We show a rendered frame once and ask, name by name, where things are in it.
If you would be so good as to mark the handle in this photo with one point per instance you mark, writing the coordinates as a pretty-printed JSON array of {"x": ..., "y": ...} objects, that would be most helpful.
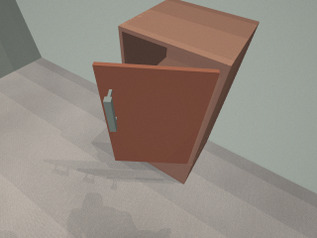
[{"x": 110, "y": 111}]

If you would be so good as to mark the cupboard door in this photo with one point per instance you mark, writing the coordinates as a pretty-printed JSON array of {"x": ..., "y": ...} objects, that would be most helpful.
[{"x": 159, "y": 109}]

